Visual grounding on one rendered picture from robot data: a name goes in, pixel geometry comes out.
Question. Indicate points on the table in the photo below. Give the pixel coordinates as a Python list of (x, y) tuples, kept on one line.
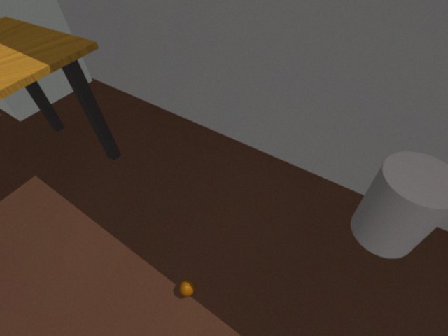
[(29, 52)]

